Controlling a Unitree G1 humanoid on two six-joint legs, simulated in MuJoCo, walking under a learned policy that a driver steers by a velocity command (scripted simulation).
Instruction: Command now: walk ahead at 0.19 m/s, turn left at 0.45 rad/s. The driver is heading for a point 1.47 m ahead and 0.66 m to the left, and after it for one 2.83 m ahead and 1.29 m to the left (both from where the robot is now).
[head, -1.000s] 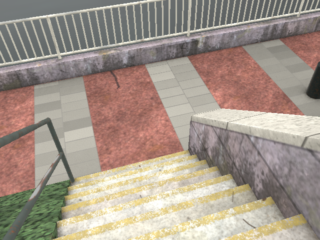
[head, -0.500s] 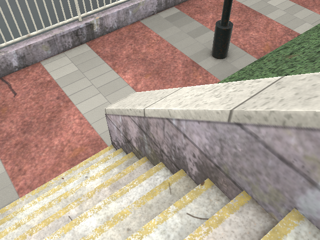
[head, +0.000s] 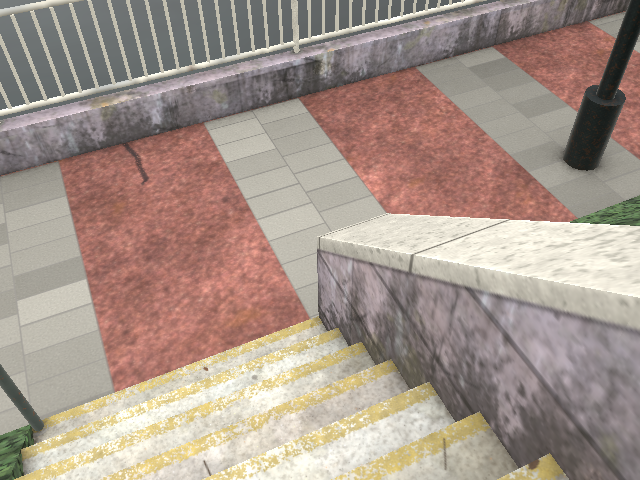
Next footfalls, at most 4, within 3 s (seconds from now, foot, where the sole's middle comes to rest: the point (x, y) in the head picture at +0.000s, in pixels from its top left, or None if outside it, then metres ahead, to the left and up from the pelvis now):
0.28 right None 0.13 -0.11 -0.79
0.64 left None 0.03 0.11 -0.79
1.02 right None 0.12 -0.09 -0.79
2.54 left None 0.09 0.18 -0.79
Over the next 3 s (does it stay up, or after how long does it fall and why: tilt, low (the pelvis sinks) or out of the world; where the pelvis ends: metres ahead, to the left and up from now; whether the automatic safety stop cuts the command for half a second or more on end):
stays up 0.25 0.15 -0.24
